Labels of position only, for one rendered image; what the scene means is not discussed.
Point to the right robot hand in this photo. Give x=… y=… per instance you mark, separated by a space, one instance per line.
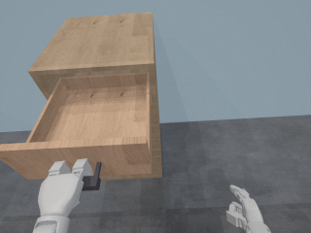
x=240 y=215

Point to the drawer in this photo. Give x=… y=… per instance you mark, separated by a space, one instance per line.
x=104 y=118

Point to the robot right forearm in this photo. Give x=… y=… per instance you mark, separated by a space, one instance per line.
x=256 y=227

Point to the robot left forearm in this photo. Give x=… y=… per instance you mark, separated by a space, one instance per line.
x=52 y=223

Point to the left robot hand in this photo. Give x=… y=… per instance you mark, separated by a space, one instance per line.
x=60 y=192

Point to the handle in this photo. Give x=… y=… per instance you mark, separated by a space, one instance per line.
x=92 y=182

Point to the cabinet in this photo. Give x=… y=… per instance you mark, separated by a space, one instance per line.
x=104 y=45

